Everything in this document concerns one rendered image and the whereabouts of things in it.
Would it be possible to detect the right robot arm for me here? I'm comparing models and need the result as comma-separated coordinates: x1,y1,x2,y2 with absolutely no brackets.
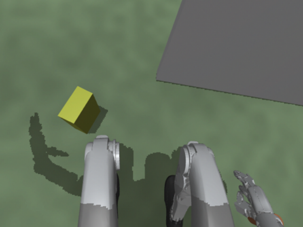
255,213,284,227

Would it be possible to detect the right robot hand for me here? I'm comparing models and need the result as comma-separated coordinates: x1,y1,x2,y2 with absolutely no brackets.
233,170,274,220

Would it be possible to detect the right robot foot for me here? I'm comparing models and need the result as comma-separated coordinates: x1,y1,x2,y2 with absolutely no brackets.
164,175,183,227

